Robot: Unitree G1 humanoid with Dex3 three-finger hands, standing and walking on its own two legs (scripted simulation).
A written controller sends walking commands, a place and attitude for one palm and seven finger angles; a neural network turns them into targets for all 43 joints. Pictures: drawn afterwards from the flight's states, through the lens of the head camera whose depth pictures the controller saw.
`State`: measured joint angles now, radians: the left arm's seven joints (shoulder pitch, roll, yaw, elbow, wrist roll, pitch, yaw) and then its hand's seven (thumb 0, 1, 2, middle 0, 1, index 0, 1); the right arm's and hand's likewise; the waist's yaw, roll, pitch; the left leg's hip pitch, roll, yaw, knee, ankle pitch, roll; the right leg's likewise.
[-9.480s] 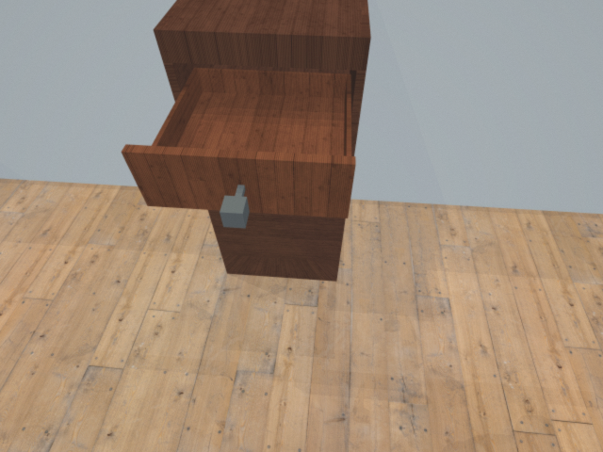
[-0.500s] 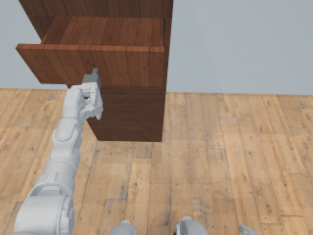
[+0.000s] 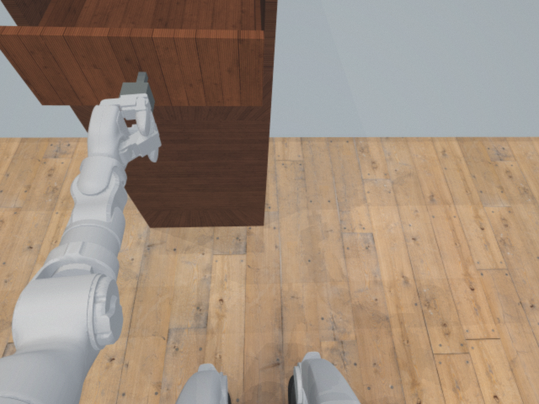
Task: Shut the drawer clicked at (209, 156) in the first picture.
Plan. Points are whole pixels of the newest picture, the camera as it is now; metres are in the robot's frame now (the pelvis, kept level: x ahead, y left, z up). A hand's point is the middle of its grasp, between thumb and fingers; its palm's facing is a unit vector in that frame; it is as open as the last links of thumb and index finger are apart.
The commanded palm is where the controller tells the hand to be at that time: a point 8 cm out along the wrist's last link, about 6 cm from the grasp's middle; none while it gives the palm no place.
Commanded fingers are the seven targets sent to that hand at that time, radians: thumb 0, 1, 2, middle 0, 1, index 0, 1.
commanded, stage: push the drawer shut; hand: left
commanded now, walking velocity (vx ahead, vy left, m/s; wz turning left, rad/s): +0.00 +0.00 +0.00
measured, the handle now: (139, 91) +0.58 +0.17 +0.09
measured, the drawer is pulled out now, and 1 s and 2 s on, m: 0.10 0.00 0.00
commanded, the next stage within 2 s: pull the fist back off the drawer in 1.04 s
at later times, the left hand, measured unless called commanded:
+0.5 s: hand (159, 101) +0.56 +0.14 +0.08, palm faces -0.04 -1.00 -0.04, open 3.4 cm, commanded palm +0.56 +0.18 +0.09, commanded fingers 0.00 0.90 0.90 -1.40 -1.60 -1.40 -1.60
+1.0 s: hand (157, 84) +0.60 +0.14 +0.08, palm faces -0.05 -1.00 -0.05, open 3.3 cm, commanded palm +0.62 +0.17 +0.09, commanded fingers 0.00 0.90 0.90 -1.40 -1.60 -1.40 -1.60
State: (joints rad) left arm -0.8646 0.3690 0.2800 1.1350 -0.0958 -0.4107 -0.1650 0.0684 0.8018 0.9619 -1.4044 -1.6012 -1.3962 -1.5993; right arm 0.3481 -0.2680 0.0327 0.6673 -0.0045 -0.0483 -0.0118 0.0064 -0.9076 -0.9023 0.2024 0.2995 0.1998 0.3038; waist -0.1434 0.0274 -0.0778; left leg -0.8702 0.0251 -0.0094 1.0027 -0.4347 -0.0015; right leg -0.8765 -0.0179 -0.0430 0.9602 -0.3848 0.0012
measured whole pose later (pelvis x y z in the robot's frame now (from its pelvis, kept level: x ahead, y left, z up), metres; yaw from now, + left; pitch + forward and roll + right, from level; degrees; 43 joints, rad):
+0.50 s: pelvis +0.00 +0.01 -0.01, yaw -1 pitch +23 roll -3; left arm -1.11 0.51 0.35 1.29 -0.01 -0.36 -0.14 0.07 0.79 0.96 -1.40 -1.60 -1.40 -1.60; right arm 0.40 -0.28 0.05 0.66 -0.04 -0.02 0.00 0.00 -0.91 -0.90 0.20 0.30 0.20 0.30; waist -0.23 0.04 -0.08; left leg -1.01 0.03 -0.02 1.06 -0.45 0.01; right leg -1.00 -0.01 -0.05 0.98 -0.38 0.01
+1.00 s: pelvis +0.01 +0.02 -0.02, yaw -1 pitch +26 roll -4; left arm -1.27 0.59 0.34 1.38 0.05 -0.31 -0.13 0.07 0.67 0.97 -1.40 -1.60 -1.42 -1.60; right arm 0.45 -0.27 0.07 0.65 -0.07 0.02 0.02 0.00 -0.91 -0.90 0.20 0.30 0.20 0.30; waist -0.28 0.05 -0.08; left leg -1.10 0.04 -0.04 1.10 -0.47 0.02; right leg -1.06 -0.01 -0.07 0.99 -0.39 0.02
